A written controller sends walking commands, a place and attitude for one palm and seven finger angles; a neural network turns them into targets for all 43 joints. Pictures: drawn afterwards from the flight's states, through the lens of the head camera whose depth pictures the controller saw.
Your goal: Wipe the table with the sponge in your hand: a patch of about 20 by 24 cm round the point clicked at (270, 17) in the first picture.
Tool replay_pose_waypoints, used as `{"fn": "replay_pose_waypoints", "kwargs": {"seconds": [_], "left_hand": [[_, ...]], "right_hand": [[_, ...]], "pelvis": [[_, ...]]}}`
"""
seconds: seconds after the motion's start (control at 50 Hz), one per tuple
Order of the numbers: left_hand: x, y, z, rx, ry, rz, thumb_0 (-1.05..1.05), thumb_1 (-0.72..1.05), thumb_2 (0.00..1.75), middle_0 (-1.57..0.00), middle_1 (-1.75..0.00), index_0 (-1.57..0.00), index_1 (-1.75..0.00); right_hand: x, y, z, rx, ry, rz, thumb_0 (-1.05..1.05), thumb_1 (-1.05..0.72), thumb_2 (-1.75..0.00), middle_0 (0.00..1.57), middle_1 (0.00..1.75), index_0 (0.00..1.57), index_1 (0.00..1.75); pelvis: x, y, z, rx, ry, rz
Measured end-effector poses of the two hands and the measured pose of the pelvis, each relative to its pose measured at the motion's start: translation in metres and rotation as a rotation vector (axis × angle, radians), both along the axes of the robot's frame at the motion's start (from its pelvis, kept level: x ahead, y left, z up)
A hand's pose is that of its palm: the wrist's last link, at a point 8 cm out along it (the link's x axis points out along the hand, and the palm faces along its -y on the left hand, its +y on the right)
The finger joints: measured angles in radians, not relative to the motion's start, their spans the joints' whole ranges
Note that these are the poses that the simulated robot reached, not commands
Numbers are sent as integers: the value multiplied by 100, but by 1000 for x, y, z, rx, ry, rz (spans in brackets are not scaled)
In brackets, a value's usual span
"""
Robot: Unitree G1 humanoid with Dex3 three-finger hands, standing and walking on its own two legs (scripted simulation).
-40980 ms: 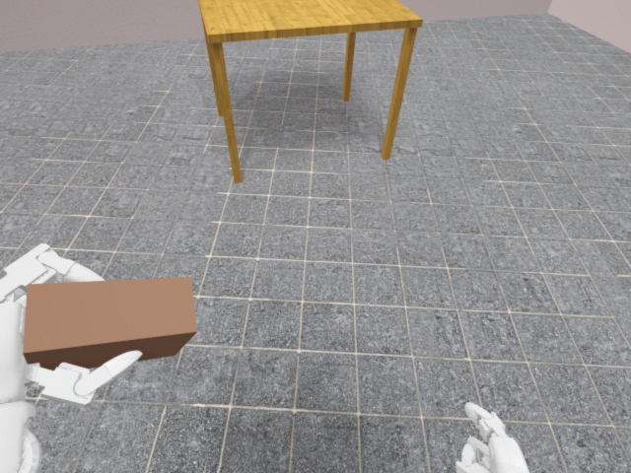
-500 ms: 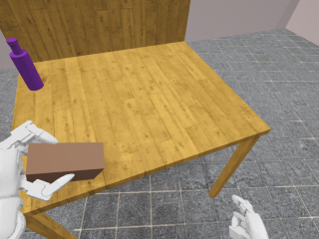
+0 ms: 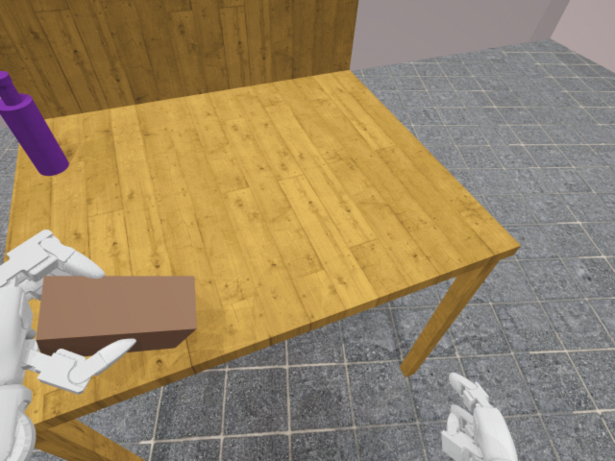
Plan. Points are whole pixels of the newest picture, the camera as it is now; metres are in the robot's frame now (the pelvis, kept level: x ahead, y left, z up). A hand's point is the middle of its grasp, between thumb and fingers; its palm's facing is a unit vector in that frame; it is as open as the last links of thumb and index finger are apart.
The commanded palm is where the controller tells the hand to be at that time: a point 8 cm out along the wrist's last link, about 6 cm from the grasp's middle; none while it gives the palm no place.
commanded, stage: come to a stop and stand still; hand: left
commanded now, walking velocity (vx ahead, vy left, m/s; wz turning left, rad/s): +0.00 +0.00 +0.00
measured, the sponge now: (143, 316) +0.24 +0.20 +0.11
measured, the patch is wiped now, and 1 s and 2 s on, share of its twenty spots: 0.00 0.00 0.00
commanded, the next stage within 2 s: look again from close up in 0.62 s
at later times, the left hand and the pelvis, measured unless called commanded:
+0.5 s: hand (22, 321) +0.20 +0.29 +0.15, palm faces +0.40 -0.82 -0.41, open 9.6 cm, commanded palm +0.14 +0.30 +0.17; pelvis -0.02 +0.02 +0.00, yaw +0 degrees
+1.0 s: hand (48, 309) +0.21 +0.26 +0.16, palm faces +0.37 -0.85 -0.37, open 9.6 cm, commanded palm +0.15 +0.30 +0.17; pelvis -0.01 +0.02 +0.00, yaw +0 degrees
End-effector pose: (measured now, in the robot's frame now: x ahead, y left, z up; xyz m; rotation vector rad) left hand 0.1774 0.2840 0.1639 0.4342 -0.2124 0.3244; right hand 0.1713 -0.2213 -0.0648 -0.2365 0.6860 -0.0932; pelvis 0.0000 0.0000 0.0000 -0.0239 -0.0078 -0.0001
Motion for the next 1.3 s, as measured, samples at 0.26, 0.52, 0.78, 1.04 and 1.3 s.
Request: {"fn": "replay_pose_waypoints", "kwargs": {"seconds": [0.26, 0.52, 0.78, 1.04, 1.3], "left_hand": [[8, 22, 18, 51, -110, -12, -1, -48, 107, -78, -139, -78, -139], [-17, 44, 5, 68, -86, 48, -1, -48, 107, -78, -138, -79, -138], [-1, 24, -3, 24, -43, -30, -1, -48, 107, -78, -139, -79, -139], [-6, 20, 8, 26, -79, -18, -1, -48, 107, -78, -139, -79, -139], [14, 40, 25, 106, -151, 23, -1, -48, 107, -78, -139, -79, -139]], "right_hand": [[-16, 10, 1, 35, -43, 15, 1, -90, -90, 20, 30, 20, 30], [-37, 26, -7, -13, 43, 37, 1, -90, -90, 20, 30, 20, 30], [-10, 30, 6, 11, -46, 20, 1, -90, -90, 20, 30, 20, 30], [-5, 19, 5, -19, -16, 28, 1, -90, -90, 20, 30, 20, 30], [-17, 16, -3, 22, -3, 47, 1, -90, -90, 20, 30, 20, 30]], "pelvis": [[-17, 16, -4, -3, 1, -25], [-20, 21, -4, -7, -8, 8], [-9, 23, -2, -8, 0, -4], [-6, 19, -1, -7, 1, 3], [-14, 13, -4, -4, 20, -10]]}}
